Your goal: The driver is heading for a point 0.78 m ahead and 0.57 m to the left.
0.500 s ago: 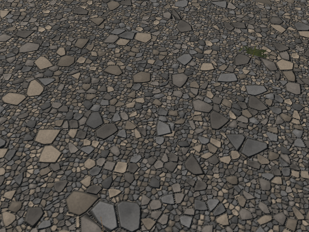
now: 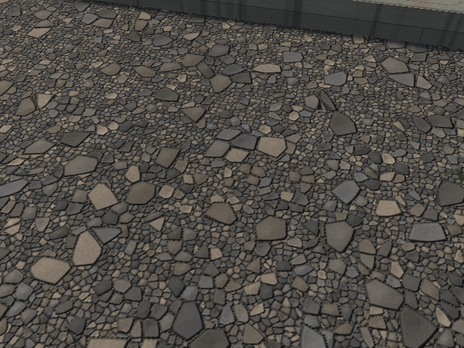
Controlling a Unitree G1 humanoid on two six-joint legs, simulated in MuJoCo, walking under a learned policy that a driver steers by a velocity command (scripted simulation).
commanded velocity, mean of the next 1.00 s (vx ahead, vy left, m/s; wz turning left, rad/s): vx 0.74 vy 0.00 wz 0.92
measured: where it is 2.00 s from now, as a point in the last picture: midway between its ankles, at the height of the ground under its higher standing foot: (104, 220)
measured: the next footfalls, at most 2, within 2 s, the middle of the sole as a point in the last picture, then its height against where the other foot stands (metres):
right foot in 0.22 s outside the picture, level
left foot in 0.64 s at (170, 277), level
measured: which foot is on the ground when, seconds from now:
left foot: down 0.00-0.20, up 0.22-0.62, down 0.64-1.00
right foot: up 0.00-0.20, down 0.22-0.64, up 0.66-1.00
